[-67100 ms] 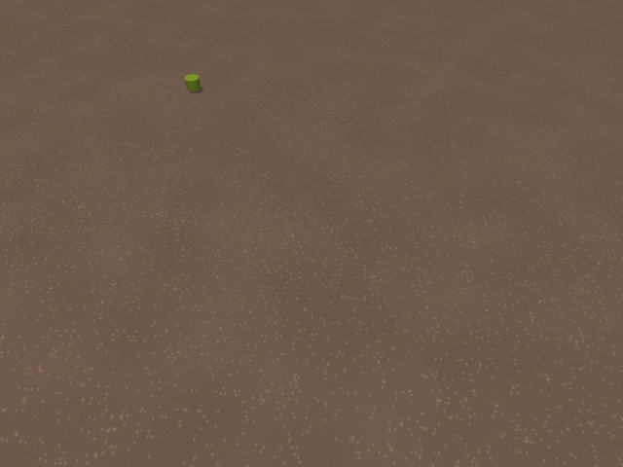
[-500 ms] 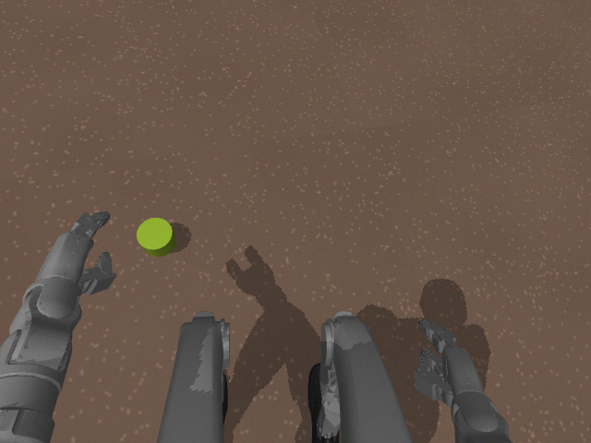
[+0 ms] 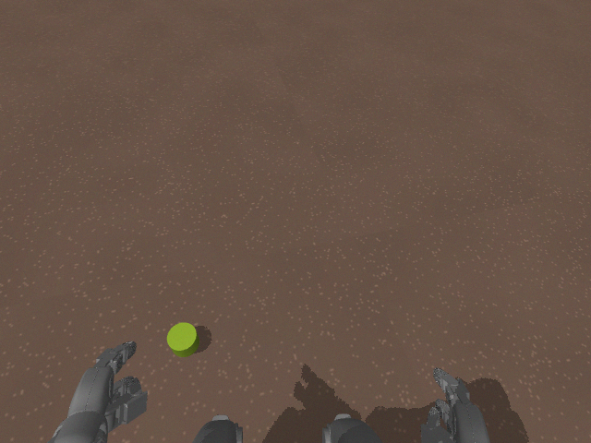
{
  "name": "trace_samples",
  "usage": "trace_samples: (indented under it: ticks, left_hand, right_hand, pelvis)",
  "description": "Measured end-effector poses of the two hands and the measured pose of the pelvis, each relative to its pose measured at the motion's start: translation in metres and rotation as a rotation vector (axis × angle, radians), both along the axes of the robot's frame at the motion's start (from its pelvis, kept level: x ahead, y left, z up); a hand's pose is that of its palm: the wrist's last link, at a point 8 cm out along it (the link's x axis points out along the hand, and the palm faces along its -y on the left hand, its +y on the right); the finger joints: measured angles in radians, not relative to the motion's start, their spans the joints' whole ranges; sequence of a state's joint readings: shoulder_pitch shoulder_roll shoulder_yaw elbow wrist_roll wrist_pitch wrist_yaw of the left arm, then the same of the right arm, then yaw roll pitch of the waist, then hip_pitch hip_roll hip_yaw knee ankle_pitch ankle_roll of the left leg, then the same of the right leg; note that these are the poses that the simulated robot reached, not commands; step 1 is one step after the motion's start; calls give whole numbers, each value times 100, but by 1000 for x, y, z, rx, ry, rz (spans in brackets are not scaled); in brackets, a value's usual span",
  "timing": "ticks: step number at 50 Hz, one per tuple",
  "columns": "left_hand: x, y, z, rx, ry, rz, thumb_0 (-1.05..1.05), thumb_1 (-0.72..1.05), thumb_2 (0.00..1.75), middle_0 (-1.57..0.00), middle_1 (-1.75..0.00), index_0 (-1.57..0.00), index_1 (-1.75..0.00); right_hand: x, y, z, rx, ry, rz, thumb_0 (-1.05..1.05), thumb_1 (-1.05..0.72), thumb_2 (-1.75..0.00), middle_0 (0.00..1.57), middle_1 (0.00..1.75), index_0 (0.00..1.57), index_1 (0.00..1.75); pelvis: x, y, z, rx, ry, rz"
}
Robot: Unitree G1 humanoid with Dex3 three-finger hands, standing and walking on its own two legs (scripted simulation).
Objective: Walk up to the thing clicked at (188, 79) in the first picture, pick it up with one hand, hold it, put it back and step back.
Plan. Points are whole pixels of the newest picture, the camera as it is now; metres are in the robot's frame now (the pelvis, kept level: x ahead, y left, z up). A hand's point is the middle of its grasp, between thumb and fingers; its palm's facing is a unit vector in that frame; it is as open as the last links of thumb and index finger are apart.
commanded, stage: home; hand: left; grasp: from above
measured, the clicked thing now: (183, 339) +0.49 +0.28 -0.66
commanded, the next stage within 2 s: none
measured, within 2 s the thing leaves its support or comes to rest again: neither
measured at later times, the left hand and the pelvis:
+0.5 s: hand (139, 423) +0.17 +0.17 -0.03, palm faces +0.08 -0.98 -0.19, open 7.4 cm; pelvis +0.01 -0.01 +0.02, yaw +1 degrees
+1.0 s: hand (140, 411) +0.18 +0.18 -0.02, palm faces +0.06 -0.98 -0.20, open 7.4 cm; pelvis +0.02 +0.00 +0.02, yaw +1 degrees
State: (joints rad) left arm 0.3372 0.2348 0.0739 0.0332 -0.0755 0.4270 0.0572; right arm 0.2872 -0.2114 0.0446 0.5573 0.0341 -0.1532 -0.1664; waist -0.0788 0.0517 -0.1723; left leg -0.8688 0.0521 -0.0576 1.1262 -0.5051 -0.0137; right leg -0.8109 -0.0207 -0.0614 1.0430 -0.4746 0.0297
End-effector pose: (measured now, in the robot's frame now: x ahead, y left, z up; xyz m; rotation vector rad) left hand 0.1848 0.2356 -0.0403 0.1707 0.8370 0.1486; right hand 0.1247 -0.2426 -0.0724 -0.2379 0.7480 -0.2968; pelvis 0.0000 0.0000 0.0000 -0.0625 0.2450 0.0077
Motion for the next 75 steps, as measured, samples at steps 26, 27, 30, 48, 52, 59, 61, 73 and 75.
trace_samples:
  ticks: [26, 27, 30, 48, 52, 59, 61, 73, 75]
  left_hand:
    - [-33, -13, 39, -18, -13, 14, 1, 90, 90, -20, -30, -20, -30]
    - [-32, -13, 40, -17, -13, 12, 1, 90, 90, -20, -30, -20, -30]
    - [-29, -14, 40, -15, -13, 7, 1, 90, 90, -20, -30, -20, -30]
    - [-21, -11, 41, -11, -11, -3, 1, 90, 90, -20, -30, -20, -30]
    - [-20, -11, 41, -14, -13, -4, 1, 90, 90, -20, -30, -20, -30]
    - [-21, -11, 42, -12, -14, -1, 1, 90, 90, -20, -30, -20, -30]
    - [-22, -12, 41, -12, -14, -1, 1, 90, 90, -20, -30, -20, -30]
    - [-23, -13, 41, -12, -6, 0, 1, 90, 90, -20, -30, -20, -30]
    - [-23, -13, 41, -12, -9, 1, 1, 90, 90, -20, -30, -20, -30]
  right_hand:
    - [54, 2, 42, -26, -190, 102, 1, -90, -90, 20, 30, 21, 30]
    - [53, 1, 41, -26, -185, 99, 1, -90, -90, 20, 30, 21, 30]
    - [49, 0, 38, -25, -170, 88, 1, -90, -90, 20, 30, 21, 30]
    - [44, 1, 33, -15, -145, 60, 1, -90, -90, 20, 30, 21, 30]
    - [46, 1, 34, -16, -152, 64, 1, -90, -90, 20, 30, 21, 30]
    - [49, 1, 36, -17, -161, 71, 1, -90, -90, 20, 30, 21, 30]
    - [50, 1, 37, -18, -163, 74, 1, -90, -90, 20, 30, 21, 30]
    - [49, 0, 34, -13, -156, 73, 1, -90, -90, 20, 30, 21, 30]
    - [49, 0, 34, -12, -154, 71, 1, -90, -90, 20, 30, 21, 30]
  pelvis:
    - [14, -8, 21, 18, -78, 22]
    - [14, -8, 21, 17, -78, 22]
    - [16, -8, 21, 17, -77, 20]
    - [22, -5, 22, 17, -73, 11]
    - [23, -5, 22, 17, -75, 11]
    - [22, -5, 22, 17, -76, 12]
    - [21, -5, 22, 17, -76, 13]
    - [21, -7, 21, 18, -69, 13]
    - [22, -7, 21, 18, -69, 13]
